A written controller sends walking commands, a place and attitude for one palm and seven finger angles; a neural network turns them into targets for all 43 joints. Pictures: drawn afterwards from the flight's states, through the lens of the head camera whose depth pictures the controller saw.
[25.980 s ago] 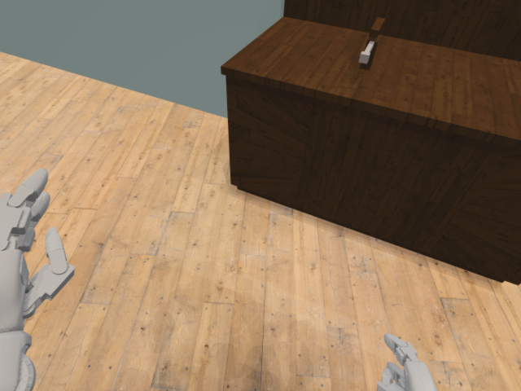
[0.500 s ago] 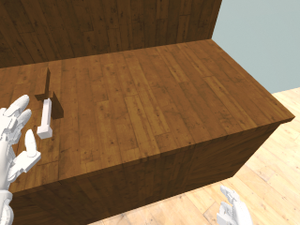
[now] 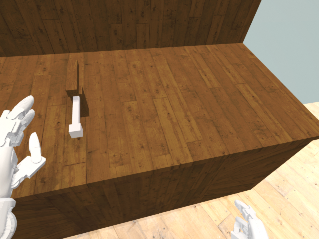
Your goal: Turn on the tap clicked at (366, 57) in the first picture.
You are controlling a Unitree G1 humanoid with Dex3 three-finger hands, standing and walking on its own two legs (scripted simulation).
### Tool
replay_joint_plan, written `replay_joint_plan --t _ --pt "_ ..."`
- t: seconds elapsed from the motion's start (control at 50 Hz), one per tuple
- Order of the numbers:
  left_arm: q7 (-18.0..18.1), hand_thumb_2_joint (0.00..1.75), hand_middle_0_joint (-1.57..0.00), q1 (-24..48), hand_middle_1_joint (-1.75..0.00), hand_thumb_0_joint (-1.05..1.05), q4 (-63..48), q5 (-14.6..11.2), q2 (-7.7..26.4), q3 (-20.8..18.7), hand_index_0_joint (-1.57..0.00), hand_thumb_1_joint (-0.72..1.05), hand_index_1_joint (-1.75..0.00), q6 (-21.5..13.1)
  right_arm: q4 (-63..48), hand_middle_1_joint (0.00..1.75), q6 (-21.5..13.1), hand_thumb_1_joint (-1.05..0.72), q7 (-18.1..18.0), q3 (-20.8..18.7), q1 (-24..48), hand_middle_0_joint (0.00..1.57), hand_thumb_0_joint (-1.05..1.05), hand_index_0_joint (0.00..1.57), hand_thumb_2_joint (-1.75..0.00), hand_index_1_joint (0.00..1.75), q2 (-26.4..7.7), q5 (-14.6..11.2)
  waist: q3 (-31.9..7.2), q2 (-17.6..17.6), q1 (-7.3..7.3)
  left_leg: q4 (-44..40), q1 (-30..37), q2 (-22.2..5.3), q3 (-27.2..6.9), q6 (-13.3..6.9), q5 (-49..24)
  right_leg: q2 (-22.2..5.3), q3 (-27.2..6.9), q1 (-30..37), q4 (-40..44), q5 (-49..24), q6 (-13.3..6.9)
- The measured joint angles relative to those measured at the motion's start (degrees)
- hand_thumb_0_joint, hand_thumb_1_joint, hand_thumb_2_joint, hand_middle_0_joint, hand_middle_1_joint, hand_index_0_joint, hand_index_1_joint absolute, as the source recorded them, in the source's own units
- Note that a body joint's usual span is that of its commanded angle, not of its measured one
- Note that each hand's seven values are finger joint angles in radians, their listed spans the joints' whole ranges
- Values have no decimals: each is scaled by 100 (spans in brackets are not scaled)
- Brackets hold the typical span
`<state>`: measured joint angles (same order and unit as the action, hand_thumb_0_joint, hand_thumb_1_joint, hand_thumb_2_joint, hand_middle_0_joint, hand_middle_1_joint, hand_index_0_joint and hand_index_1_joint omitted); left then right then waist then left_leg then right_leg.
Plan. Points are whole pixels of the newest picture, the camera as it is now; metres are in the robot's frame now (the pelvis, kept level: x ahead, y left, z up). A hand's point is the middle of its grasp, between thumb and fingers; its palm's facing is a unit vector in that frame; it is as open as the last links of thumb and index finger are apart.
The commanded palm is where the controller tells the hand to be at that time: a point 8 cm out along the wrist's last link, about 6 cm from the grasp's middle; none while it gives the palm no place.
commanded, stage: come to a stop and stand still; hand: left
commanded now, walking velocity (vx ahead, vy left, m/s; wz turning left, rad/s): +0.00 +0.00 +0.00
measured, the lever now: (76, 130) +0.35 +0.26 +0.04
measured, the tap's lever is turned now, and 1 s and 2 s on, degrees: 0 0 0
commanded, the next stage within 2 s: look again from close up in 0.42 s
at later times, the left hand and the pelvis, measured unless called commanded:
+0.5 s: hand (8, 150) +0.22 +0.30 +0.16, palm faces +0.38 -0.85 -0.36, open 7.4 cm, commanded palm +0.16 +0.33 +0.17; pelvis +0.00 +0.05 +0.00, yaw +1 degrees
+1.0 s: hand (26, 153) +0.22 +0.27 +0.16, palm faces +0.37 -0.85 -0.38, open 7.4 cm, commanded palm +0.16 +0.30 +0.17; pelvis +0.00 +0.02 +0.00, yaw +1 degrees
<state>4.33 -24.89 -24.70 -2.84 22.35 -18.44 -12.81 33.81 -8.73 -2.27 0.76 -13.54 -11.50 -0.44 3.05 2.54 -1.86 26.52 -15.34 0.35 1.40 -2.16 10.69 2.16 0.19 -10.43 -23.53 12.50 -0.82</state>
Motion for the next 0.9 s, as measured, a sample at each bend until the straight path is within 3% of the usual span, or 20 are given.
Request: replay_joint_plan --t 0.12,0.22,0.36,0.62,0.9 --pt "139 90 -21 468 -30 2 -102 63 18 -313 -21 89 -30 -61 -5 30 -126 -90 94 148 97 20 2 21 -90 30 183 33 59 108 -58 -50 22 182 27 -171 -4 -182 -14 30 26 25 165" --pt "116 90 -21 397 -30 2 -282 128 -86 -205 -20 89 -30 -94 -60 30 -115 -90 191 203 247 21 2 21 -90 30 289 66 25 100 -32 -97 24 280 76 -269 -1 -280 -55 38 88 21 214" --pt "67 90 -21 185 -30 1 -311 116 27 -189 -20 89 -30 13 -143 30 44 -90 179 215 383 21 1 21 -90 30 313 67 76 69 5 -118 54 353 108 -343 -9 -352 -76 64 91 37 207" --pt "165 90 -21 136 -30 2 -218 123 -130 -133 -20 89 -30 23 -73 30 182 -90 75 79 216 21 2 21 -90 30 89 0 41 -48 -23 -181 79 335 50 -320 -97 -335 -15 160 278 -116 265" --pt "142 90 -21 49 -30 2 -81 130 -166 -77 -20 89 -30 22 -6 30 172 -90 34 39 129 20 2 21 -90 30 41 -28 -33 -208 77 -139 38 190 -14 -213 -94 -189 35 165 339 -169 224"
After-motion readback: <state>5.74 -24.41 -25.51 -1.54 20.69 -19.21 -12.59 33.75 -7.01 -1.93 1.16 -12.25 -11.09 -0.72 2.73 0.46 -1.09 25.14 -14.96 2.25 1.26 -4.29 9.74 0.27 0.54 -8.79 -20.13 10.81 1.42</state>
